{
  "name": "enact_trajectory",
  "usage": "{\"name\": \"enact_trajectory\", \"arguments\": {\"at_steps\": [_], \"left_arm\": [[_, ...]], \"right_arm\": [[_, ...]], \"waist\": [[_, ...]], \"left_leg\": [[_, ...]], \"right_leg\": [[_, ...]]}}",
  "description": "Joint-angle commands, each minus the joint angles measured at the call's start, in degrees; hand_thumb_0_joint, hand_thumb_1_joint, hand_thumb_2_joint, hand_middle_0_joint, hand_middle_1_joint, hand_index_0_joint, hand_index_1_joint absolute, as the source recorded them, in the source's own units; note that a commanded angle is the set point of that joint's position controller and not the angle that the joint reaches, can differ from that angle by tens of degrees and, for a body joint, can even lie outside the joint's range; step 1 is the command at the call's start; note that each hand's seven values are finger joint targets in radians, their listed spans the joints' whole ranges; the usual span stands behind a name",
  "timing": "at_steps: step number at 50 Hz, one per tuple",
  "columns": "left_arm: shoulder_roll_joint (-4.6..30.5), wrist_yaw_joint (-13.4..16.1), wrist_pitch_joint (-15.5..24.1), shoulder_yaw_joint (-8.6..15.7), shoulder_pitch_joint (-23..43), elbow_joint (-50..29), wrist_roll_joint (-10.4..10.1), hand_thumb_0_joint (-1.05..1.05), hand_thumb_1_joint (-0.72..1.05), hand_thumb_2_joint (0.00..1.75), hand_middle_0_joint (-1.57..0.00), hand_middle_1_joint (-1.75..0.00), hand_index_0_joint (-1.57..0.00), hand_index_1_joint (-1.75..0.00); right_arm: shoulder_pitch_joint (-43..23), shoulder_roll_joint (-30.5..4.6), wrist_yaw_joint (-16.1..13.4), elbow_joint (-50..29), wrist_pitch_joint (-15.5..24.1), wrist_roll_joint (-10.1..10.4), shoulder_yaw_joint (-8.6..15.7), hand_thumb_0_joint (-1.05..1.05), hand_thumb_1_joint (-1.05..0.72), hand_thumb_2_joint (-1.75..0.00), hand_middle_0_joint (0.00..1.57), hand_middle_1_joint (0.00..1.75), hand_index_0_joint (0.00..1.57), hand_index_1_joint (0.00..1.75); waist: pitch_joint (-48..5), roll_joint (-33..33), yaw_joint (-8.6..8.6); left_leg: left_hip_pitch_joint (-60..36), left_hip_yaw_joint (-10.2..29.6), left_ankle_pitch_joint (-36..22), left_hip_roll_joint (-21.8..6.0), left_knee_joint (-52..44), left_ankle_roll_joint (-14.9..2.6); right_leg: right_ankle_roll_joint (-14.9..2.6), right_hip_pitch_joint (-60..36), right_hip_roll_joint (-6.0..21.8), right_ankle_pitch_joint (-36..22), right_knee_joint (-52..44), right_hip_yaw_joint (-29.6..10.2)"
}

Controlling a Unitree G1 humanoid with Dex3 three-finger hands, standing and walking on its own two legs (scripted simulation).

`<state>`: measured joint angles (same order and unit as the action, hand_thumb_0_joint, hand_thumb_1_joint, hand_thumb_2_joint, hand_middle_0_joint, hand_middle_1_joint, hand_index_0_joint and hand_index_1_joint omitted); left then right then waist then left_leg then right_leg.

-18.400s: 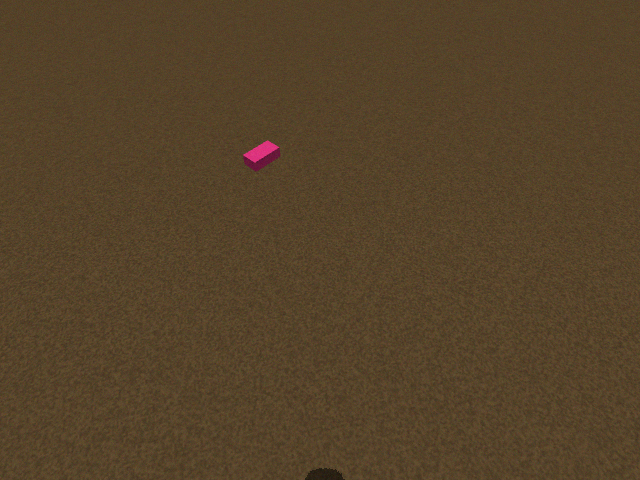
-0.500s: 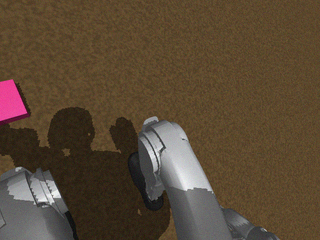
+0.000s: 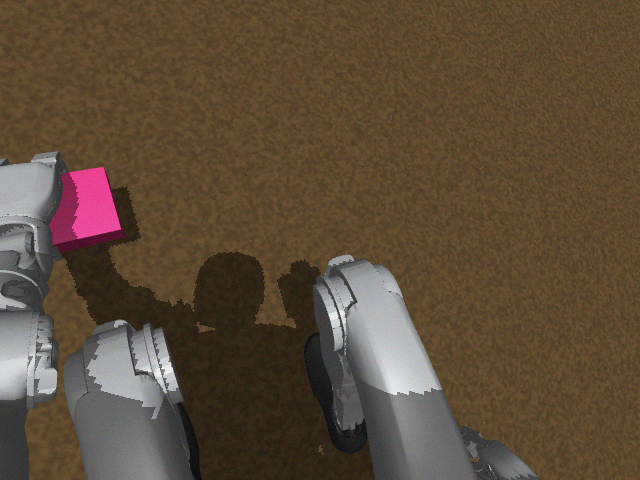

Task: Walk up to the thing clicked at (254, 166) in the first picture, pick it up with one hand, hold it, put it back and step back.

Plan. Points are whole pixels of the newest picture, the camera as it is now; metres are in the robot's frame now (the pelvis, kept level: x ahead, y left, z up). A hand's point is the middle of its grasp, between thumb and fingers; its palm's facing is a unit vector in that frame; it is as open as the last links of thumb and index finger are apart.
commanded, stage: settle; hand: left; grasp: from above
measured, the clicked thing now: (47, 216) +0.47 +0.25 -0.22
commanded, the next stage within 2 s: lift in 0.28 s
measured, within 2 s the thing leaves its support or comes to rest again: neither
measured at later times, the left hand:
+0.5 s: hand (21, 214) +0.45 +0.25 -0.13, palm faces -0.44 -0.04 -0.90, open 11.8 cm
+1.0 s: hand out of the picture +0.39 +0.27 -0.01, palm faces -0.46 -0.07 -0.89, open 11.8 cm
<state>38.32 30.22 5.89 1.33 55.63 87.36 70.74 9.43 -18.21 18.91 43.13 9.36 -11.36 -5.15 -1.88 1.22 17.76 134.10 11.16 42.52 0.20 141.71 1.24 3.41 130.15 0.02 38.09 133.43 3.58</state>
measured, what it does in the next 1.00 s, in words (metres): rises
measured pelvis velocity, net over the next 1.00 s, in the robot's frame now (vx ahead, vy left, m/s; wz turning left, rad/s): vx -0.01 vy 0.00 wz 0.11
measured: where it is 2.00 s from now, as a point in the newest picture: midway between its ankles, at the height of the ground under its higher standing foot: (267, 449)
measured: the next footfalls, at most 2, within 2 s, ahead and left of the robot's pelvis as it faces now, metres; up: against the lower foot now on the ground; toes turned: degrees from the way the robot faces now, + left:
none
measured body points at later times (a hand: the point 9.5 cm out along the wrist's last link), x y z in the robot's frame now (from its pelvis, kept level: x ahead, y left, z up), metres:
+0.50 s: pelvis -0.01 -0.01 +0.02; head +0.22 +0.05 +0.41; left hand +0.47 +0.25 -0.08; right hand +0.05 -0.29 -0.09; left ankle +0.06 +0.13 -0.29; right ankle +0.11 -0.14 -0.29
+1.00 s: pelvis -0.01 +0.00 +0.11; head +0.17 +0.04 +0.51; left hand +0.41 +0.27 +0.04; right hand +0.11 -0.27 -0.02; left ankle +0.06 +0.13 -0.29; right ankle +0.11 -0.14 -0.29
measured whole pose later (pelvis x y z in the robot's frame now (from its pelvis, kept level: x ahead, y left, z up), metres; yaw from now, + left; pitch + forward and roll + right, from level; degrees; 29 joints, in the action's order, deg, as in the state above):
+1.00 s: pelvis -0.01 +0.00 +0.11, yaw +7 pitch +34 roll -5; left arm 29.9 6.8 4.8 -5.4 39.4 53.3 62.2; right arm 10.4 -16.3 3.8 37.3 -4.1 -1.5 2.0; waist -10.5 3.6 7.3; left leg 116.5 5.2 38.2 0.1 120.2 0.5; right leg 3.2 114.3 2.2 36.0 116.0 0.3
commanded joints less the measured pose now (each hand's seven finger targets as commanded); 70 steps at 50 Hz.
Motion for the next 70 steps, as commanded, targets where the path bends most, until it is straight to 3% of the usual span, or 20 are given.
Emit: {"name": "enact_trajectory", "arguments": {"at_steps": [1,6,7,9,12,15,19,20,23,26,28,35,43,45,47,49,53,61,66,70], "left_arm": [[8.6,-1.7,-0.4,0.6,18.4,-9.7,-1.6,0.00,0.49,1.01,-0.89,-0.89,-0.88,-0.90],[6.1,-6.1,0.9,-2.2,21.3,-11.4,-2.0,0.00,0.47,1.03,-0.90,-0.87,-0.88,-0.89],[9.5,-6.3,1.0,-0.1,19.0,-9.8,-1.4,0.00,0.47,1.01,-0.90,-0.86,-0.89,-0.88],[8.0,-7.4,1.8,-0.9,21.0,-11.3,-1.8,0.00,0.48,0.99,-0.90,-0.84,-0.89,-0.85],[9.7,-7.6,3.1,-0.6,22.5,-14.5,-1.2,0.00,0.47,0.97,-0.89,-0.83,-0.88,-0.85],[10.4,-7.5,4.0,0.2,23.8,-16.7,-0.5,0.00,0.48,1.03,-0.90,-0.83,-0.88,-0.86],[10.4,-6.5,3.9,0.8,22.4,-18.3,0.1,0.00,0.54,0.98,-0.94,-0.88,-0.94,-0.88],[9.3,-6.3,3.5,0.2,21.6,-19.1,-0.3,0.00,0.48,1.00,-0.86,-0.80,-0.86,-0.80],[7.9,-7.0,1.9,-0.5,21.3,-17.9,-1.1,0.00,0.56,0.99,-0.93,-0.84,-0.93,-0.84],[9.0,-9.1,0.3,0.1,22.6,-20.9,-3.0,0.00,0.61,1.05,-0.97,-0.86,-0.96,-0.87],[7.1,-11.3,-0.4,-1.5,20.2,-20.9,-4.8,0.00,0.61,1.06,-0.97,-0.89,-0.97,-0.89],[6.8,-17.7,0.2,-1.9,14.4,-28.6,-6.2,0.00,0.61,1.08,-0.98,-0.86,-0.97,-0.87],[6.5,-19.7,-0.3,-2.0,7.2,-41.6,-7.7,0.00,0.61,1.14,-0.97,-0.92,-0.96,-0.93],[5.5,-20.2,-0.9,-2.3,4.3,-41.9,-8.4,0.00,0.61,1.12,-0.97,-0.89,-0.96,-0.90],[6.9,-20.5,-1.0,-1.9,6.6,-47.8,-9.1,0.00,0.61,1.07,-0.95,-0.89,-0.95,-0.89],[4.2,-21.3,-1.6,-3.4,4.2,-49.1,-10.1,0.00,0.61,1.06,-0.97,-0.87,-0.96,-0.88],[2.9,-22.0,-3.0,-4.2,1.1,-54.4,-12.0,0.00,0.62,1.04,-0.96,-0.87,-0.96,-0.88],[1.6,-23.2,-5.6,-5.3,-9.5,-57.1,-13.8,0.00,0.61,1.03,-0.97,-0.85,-0.97,-0.86],[0.4,-23.6,-6.1,-5.6,-13.1,-60.1,-13.4,0.00,0.63,1.01,-1.00,-0.82,-0.99,-0.83],[-0.3,-23.5,-6.6,-5.4,-16.3,-58.1,-14.2,0.00,0.59,1.02,-0.98,-0.80,-0.96,-0.82]], "right_arm": [[13.4,-15.9,-1.7,0.4,-1.3,1.5,6.2,0.00,-0.92,-0.91,0.20,0.30,0.20,0.30],[11.2,-14.2,-3.8,-1.9,-3.1,2.6,6.4,0.00,-0.92,-0.91,0.20,0.30,0.20,0.30],[12.5,-14.3,-4.4,-0.6,-3.6,2.4,6.6,0.00,-0.92,-0.91,0.20,0.30,0.20,0.30],[12.0,-13.7,-5.4,-1.4,-4.2,2.4,6.5,0.00,-0.91,-0.91,0.20,0.30,0.20,0.30],[11.3,-13.0,-6.8,-2.1,-4.8,2.8,6.5,0.00,-0.91,-0.91,0.20,0.30,0.20,0.30],[12.0,-12.9,-8.2,-2.6,-5.3,2.9,6.9,0.00,-0.91,-0.91,0.20,0.30,0.20,0.30],[12.5,-12.7,-9.5,-2.5,-5.9,3.5,7.6,0.00,-0.93,-0.91,0.20,0.30,0.20,0.30],[12.2,-12.2,-9.8,-2.4,-5.9,3.7,7.9,0.00,-0.89,-0.89,0.20,0.30,0.20,0.30],[13.0,-12.2,-10.4,-2.1,-6.4,4.3,8.4,0.00,-0.91,-0.91,0.20,0.30,0.20,0.30],[13.5,-12.3,-11.1,-1.9,-7.3,5.1,9.2,0.00,-0.91,-0.90,0.20,0.30,0.20,0.30],[13.3,-11.4,-11.3,-2.2,-8.0,5.4,9.0,0.00,-0.91,-0.91,0.20,0.30,0.20,0.30],[12.9,-11.2,-13.2,-4.7,-10.1,7.0,10.1,0.00,-0.91,-0.90,0.20,0.30,0.20,0.30],[11.6,-10.1,-14.9,-8.2,-11.9,9.3,10.9,0.00,-0.91,-0.90,0.20,0.30,0.20,0.30],[11.0,-9.8,-15.4,-8.5,-12.2,9.5,10.9,0.00,-0.91,-0.90,0.20,0.30,0.20,0.30],[9.9,-9.9,-16.1,-9.1,-12.4,9.9,11.5,0.00,-0.91,-0.90,0.20,0.30,0.20,0.30],[9.3,-9.2,-16.6,-9.7,-12.5,10.2,11.5,0.00,-0.91,-0.90,0.20,0.30,0.20,0.30],[7.8,-8.8,-17.8,-10.5,-12.5,11.0,11.7,0.00,-0.90,-0.90,0.20,0.30,0.20,0.30],[5.0,-6.3,-20.4,-10.2,-12.3,12.1,11.1,0.00,-0.90,-0.90,0.20,0.30,0.20,0.30],[4.2,-5.3,-21.4,-9.8,-12.0,12.8,10.8,0.00,-0.90,-0.90,0.20,0.30,0.20,0.30],[3.5,-4.6,-22.0,-9.3,-11.6,13.2,10.2,0.00,-0.91,-0.90,0.20,0.30,0.20,0.30]], "waist": [[-38.2,18.0,0.88],[-36.4,13.3,0.92],[-37.2,12.3,0.22],[-36.6,11.0,0.49],[-39.4,12.5,-1.18],[-40.3,12.5,-0.94],[-45.0,15.1,-2.37],[-46.1,15.9,-3.00],[-45.0,15.4,-2.81],[-48.6,16.7,-4.16],[-47.8,14.1,-4.19],[-46.0,9.6,-6.13],[-49.8,10.1,-8.96],[-46.4,8.9,-9.04],[-47.9,10.9,-9.54],[-46.0,10.2,-9.18],[-46.4,10.6,-10.05],[-40.8,6.5,-11.08],[-38.6,5.9,-11.90],[-32.6,3.4,-12.42]], "left_leg": [[-27.4,-6.8,-13.0,0.4,-17.8,-2.19],[-24.7,-7.7,-9.0,1.0,-18.6,-2.59],[-24.4,-8.4,-9.4,1.1,-18.1,-2.84],[-23.5,-8.9,-8.7,1.4,-17.9,-2.78],[-25.7,-9.4,-10.8,1.4,-18.4,-2.43],[-26.3,-9.5,-10.7,1.5,-18.7,-2.25],[-30.7,-9.8,-12.9,1.4,-20.3,-2.11],[-31.6,-9.9,-13.2,1.3,-21.0,-2.06],[-32.5,-10.2,-13.6,1.3,-22.1,-2.21],[-35.0,-10.4,-14.8,1.3,-23.7,-2.28],[-33.4,-10.9,-14.4,1.3,-24.1,-2.66],[-33.2,-10.9,-12.1,1.5,-27.1,-2.98],[-42.0,-9.8,-13.2,1.4,-34.4,-2.77],[-42.9,-9.2,-12.0,1.3,-36.6,-2.77],[-46.3,-8.4,-10.2,1.2,-39.0,-2.59],[-48.1,-7.8,-8.2,0.8,-42.0,-2.56],[-54.6,-6.5,-6.9,0.4,-47.8,-2.20],[-63.0,-8.9,-10.5,0.6,-56.5,-2.12],[-70.5,-9.0,-13.7,0.0,-62.9,-1.89],[-74.2,-8.8,-12.0,-0.1,-69.1,-1.92]], "right_leg": [[-5.39,-20.9,-2.3,-13.7,-13.0,7.1],[-5.66,-21.9,-2.4,-8.6,-14.7,5.5],[-5.29,-24.2,-2.3,-8.8,-15.5,4.8],[-5.50,-24.4,-2.2,-6.9,-16.6,4.1],[-5.65,-25.7,-2.1,-8.5,-16.3,3.6],[-6.07,-25.4,-1.8,-7.7,-16.9,3.6],[-5.81,-25.7,-1.2,-11.3,-16.7,3.9],[-5.80,-25.5,-1.2,-11.7,-16.6,3.8],[-5.84,-24.4,-1.0,-12.8,-17.2,4.0],[-5.90,-25.6,-0.8,-13.9,-17.9,3.7],[-5.69,-29.1,-1.1,-13.6,-19.2,3.1],[-5.72,-32.2,-0.9,-10.3,-23.3,2.2],[-5.47,-35.9,-0.6,-11.5,-28.0,1.6],[-5.32,-35.7,-0.4,-10.5,-29.7,1.5],[-5.57,-36.6,-0.4,-8.7,-31.1,1.2],[-5.15,-37.6,-0.4,-7.7,-32.9,1.3],[-4.95,-41.5,-0.3,-7.6,-36.6,1.2],[-4.53,-54.3,-0.4,-9.1,-48.8,-0.6],[-4.55,-61.2,-0.6,-11.7,-54.7,-1.0],[-4.32,-66.9,-0.8,-10.0,-61.0,-1.7]]}}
